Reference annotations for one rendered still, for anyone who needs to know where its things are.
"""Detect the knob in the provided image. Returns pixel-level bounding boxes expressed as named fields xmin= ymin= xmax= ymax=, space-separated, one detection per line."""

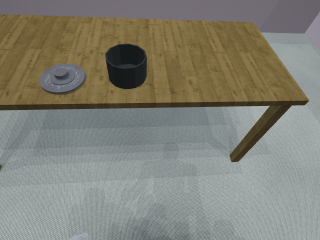
xmin=53 ymin=68 xmax=69 ymax=79

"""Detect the lid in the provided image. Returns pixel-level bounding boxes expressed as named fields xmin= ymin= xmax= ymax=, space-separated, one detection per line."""
xmin=39 ymin=63 xmax=86 ymax=94

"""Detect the pot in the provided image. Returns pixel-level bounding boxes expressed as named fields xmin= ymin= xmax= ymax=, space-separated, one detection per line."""
xmin=105 ymin=43 xmax=147 ymax=89

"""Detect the table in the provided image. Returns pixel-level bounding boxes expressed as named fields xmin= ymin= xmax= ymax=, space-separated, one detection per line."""
xmin=0 ymin=14 xmax=309 ymax=170

